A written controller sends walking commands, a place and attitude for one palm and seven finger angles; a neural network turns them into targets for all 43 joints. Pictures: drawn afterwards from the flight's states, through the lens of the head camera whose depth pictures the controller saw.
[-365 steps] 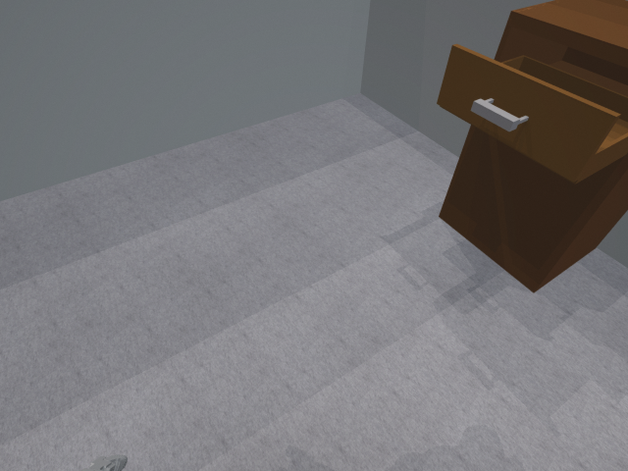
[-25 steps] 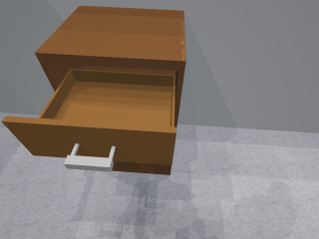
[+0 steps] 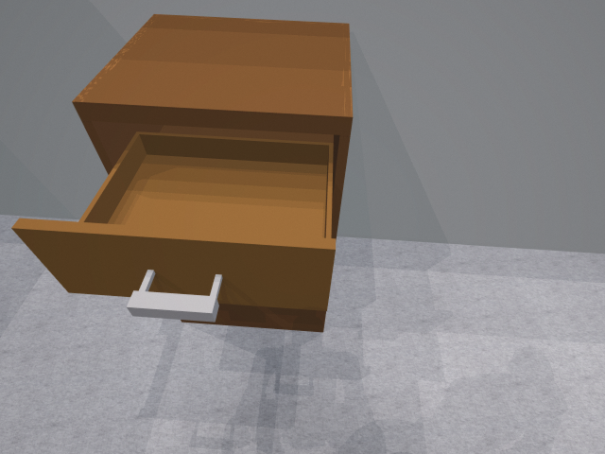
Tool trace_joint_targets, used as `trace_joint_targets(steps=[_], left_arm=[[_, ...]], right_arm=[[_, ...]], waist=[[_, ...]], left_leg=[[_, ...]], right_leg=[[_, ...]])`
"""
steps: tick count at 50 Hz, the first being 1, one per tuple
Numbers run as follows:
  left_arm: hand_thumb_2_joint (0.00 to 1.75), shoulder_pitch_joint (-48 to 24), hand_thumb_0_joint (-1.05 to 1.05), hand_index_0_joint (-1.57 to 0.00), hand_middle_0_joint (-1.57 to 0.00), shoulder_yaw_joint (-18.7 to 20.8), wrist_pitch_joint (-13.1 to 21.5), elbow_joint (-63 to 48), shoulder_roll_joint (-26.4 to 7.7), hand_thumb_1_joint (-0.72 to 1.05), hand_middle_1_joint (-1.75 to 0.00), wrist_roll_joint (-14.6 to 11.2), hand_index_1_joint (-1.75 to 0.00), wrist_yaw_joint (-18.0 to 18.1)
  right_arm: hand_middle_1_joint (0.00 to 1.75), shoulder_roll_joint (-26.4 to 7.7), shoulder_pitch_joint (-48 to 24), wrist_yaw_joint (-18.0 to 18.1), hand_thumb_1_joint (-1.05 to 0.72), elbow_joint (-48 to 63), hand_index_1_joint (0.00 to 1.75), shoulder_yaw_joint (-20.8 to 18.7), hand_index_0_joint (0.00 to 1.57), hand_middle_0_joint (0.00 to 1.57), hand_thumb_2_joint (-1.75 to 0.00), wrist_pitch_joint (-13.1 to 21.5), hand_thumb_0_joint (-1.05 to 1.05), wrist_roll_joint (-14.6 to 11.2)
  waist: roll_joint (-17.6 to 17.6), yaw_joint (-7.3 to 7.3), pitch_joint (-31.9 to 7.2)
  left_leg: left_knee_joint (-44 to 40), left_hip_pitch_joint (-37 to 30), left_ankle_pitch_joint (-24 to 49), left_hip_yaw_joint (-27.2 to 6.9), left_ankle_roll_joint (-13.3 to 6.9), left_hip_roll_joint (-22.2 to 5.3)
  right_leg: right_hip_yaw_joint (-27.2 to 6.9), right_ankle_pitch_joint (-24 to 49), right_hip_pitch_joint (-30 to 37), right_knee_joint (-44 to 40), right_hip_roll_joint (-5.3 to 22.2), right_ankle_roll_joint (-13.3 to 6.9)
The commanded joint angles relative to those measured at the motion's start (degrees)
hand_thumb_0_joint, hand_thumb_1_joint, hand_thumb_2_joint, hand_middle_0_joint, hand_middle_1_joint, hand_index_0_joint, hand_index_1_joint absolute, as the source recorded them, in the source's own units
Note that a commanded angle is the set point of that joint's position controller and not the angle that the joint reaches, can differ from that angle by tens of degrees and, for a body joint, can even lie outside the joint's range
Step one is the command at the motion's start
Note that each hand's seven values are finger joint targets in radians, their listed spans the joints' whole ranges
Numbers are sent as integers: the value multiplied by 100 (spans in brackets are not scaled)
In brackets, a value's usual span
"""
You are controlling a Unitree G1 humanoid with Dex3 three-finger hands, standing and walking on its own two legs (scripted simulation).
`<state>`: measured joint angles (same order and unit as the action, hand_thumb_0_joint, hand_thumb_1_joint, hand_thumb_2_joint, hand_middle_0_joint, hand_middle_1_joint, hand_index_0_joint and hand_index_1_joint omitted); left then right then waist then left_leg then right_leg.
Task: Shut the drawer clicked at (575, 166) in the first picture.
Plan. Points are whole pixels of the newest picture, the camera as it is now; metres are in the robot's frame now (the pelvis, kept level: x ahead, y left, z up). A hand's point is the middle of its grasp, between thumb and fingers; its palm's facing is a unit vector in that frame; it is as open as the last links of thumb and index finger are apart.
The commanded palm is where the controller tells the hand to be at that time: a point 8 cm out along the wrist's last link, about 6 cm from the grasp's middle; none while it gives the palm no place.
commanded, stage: look again from close up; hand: left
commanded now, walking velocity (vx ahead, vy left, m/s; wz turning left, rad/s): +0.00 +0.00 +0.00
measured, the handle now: (179, 292) +0.35 +0.22 -0.02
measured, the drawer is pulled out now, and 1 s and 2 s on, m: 0.27 0.27 0.27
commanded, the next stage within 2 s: raise the hand and make a fist in 0.24 s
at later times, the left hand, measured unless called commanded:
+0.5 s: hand out of the picture +0.13 +0.19 -0.08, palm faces +0.26 -0.94 -0.23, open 7.1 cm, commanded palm +0.08 +0.21 -0.06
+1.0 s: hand out of the picture +0.12 +0.15 +0.01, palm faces +0.05 -0.99 -0.14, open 4.7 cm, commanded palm +0.11 +0.22 -0.01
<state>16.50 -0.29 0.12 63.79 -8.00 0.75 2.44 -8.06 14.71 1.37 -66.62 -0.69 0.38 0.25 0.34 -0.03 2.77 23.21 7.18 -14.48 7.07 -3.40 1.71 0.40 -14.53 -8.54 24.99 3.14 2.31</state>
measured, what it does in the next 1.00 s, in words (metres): lowers itself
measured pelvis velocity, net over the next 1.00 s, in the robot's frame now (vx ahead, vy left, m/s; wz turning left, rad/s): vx -0.04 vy -0.07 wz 0.11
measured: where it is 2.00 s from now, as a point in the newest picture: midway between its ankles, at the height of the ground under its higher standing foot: outside the picture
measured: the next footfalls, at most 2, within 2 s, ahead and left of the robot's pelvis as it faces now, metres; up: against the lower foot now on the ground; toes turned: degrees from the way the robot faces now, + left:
none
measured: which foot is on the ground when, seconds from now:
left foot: down 0.00-1.00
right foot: down 0.00-1.00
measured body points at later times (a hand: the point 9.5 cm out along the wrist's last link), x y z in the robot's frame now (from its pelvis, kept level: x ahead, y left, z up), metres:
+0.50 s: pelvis -0.01 -0.01 -0.01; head -0.02 -0.02 +0.44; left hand +0.11 +0.24 -0.06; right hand +0.04 -0.25 -0.14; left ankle -0.01 +0.07 -0.74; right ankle -0.01 -0.14 -0.74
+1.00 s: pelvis -0.04 -0.07 -0.08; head -0.01 -0.07 +0.37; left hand +0.11 +0.20 +0.02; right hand +0.20 -0.26 -0.13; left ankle -0.02 +0.07 -0.74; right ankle -0.01 -0.14 -0.74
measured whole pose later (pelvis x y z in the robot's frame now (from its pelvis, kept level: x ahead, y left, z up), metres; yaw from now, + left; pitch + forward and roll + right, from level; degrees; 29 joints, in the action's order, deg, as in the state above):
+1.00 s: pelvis -0.04 -0.07 -0.08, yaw +6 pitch +8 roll -2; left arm 23.7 11.1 31.1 -0.8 -15.3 -18.1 -23.5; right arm -14.0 8.6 2.7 -32.9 1.3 16.3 -2.8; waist -2.9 3.3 -5.6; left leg 63.1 44.4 -27.5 -3.8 1.3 -2.9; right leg 10.3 -28.9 -40.3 60.3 0.1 -4.1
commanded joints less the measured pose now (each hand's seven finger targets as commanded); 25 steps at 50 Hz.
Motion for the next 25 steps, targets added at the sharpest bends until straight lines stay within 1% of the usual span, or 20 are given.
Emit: trace_joint_targets(steps=[1, 2, 5, 6, 8, 9, 11, 16, 17, 18, 19, 20, 21, 22, 23, 24, 25], left_arm=[[90, 399, 0, -20, -20, 100, 66, -113, -480, 90, -30, 6, -30, 35], [90, 394, 0, -20, -20, 102, 68, -105, -467, 90, -30, 8, -30, 36], [90, 431, 0, -20, -20, 109, 69, -104, -447, 90, -30, 7, -30, 36], [90, 438, 0, -20, -20, 106, 67, -90, -427, 90, -30, 9, -30, 40], [90, 459, 0, -20, -20, 103, 71, -77, -404, 90, -30, 6, -30, 42], [90, 481, 0, -20, -20, 107, 76, -64, -387, 90, -30, 6, -30, 43], [90, 489, 0, -20, -20, 114, 78, -61, -371, 90, -30, 6, -30, 48], [90, 496, 0, -20, -20, 114, 75, -49, -345, 90, -30, 8, -30, 50], [90, 621, 0, -20, -20, 55, 180, 79, -612, 90, -30, 91, -30, 231], [90, -3233, 0, -22, -22, 677, 1341, -8829, -1804, 90, -32, -1039, -32, 200], [90, -1028, 0, -24, -24, 525, 932, -7470, -1353, 90, -34, -600, -34, 443], [90, -635, 0, -26, -26, 303, 605, -6788, -1005, 90, -37, -667, -37, 738], [90, 911, 0, -28, -28, -505, 20, -5691, 314, 90, -39, -652, -39, 712], [90, 278, 0, -30, -30, -841, 84, -6833, 531, 90, -41, -907, -41, 572], [90, 209, 0, -32, -32, -681, 324, -7205, 260, 90, -43, -943, -43, 479], [90, 293, 0, -34, -34, -541, 566, -7181, 79, 90, -45, -866, -45, 404], [90, 554, 0, -36, -36, -234, 755, -6927, -122, 90, -47, -822, -47, 334]], right_arm=[[30, -519, 318, 40, -90, 116, 30, -76, 20, 20, -90, 96, 0, 19], [30, -509, 348, 40, -90, 102, 30, -74, 20, 20, -90, 95, 0, 21], [30, -479, 439, 43, -90, 82, 30, -79, 20, 20, -90, 103, 0, 11], [30, -459, 421, 45, -90, 71, 30, -86, 20, 20, -90, 104, 0, 18], [30, -438, 473, 47, -90, 66, 30, -86, 20, 20, -90, 108, 0, 19], [30, -429, 491, 51, -90, 47, 30, -86, 20, 20, -90, 119, 0, 20], [30, -408, 508, 60, -90, 43, 30, -94, 20, 20, -90, 127, 0, 16], [30, -376, 532, 63, -90, 42, 30, -91, 20, 20, -90, 123, 0, 11], [30, -693, 205, 17, -90, 530, 30, -27, 20, 20, -90, 193, 0, -38], [30, -1715, 412, 228, -90, 2582, 30, -140, 20, 20, -90, 1024, 0, -235], [30, -1136, -181, 363, -90, 2241, 30, 86, 20, 20, -90, 1609, 0, -231], [30, -1187, -83, 348, -90, 1840, 30, -94, 20, 20, -90, 1833, 0, -207], [30, -907, 148, 232, -90, 1810, 30, -65, 20, 20, -90, 1855, 0, -287], [30, -1115, 63, 197, -90, 2249, 30, -38, 20, 20, -90, 1926, 0, -315], [30, -1255, -107, 218, -90, 2424, 30, -97, 20, 20, -90, 2065, 0, -317], [30, -1325, -165, 212, -90, 2602, 30, -111, 20, 20, -90, 2171, 0, -246], [30, -1378, -166, 171, -90, 2805, 30, -160, 20, 20, -90, 2194, 0, -174]], waist=[[-43, -6, 261], [28, -17, 280], [-40, -11, 196], [-24, -6, 262], [21, -17, 235], [-19, -14, 176], [26, -9, 123], [-19, -11, 216], [442, 60, 12], [-605, -562, -2918], [-1450, -32, -2665], [-1367, -139, -2069], [-888, -198, -1130], [-817, -230, -485], [-672, -270, -387], [-472, -350, -179], [79, -365, -135]], left_leg=[[-647, 39, 611, -854, 115, -792], [-659, 61, 578, -867, 119, -793], [-679, 51, 626, -865, 108, -806], [-670, 77, 595, -873, 112, -800], [-657, 55, 628, -878, 110, -799], [-633, 0, 759, -853, 109, -806], [-590, -39, 932, -853, 101, -811], [-606, 26, 797, -838, 110, -814], [517, 516, 2343, -854, 221, -1005], [25, -1271, 2542, -1044, 440, -408], [-219, -1301, 3092, -850, 512, -642], [-348, -743, 2716, -952, 726, -670], [-436, -226, 1957, -1030, 609, -693], [-318, 285, 1253, -1090, 527, -651], [-60, 473, 691, -1079, 450, -554], [227, 796, 375, -1069, 376, -408], [481, 1110, 298, -1069, 320, -322]], right_leg=[[-299, 628, -462, -390, 315, -286], [-309, 625, -474, -380, 310, -294], [-277, 632, -418, -360, 294, -284], [-280, 626, -475, -356, 296, -283], [-290, 664, -494, -339, 304, -288], [-288, 752, -480, -315, 306, -290], [-297, 822, -447, -305, 300, -291], [-309, 732, -512, -324, 294, -292], [-281, 1958, -252, -164, 437, -270], [284, 1614, -34, 341, -222, -274], [238, 346, -415, 809, -264, -403], [341, -301, -788, 985, -238, -331], [373, -515, -1235, 956, -195, -284], [459, -377, -1211, 837, -143, -279], [480, -249, -1193, 554, -160, -304], [506, -66, -1274, 354, -179, -321], [559, -113, -1350, 366, -200, -340]])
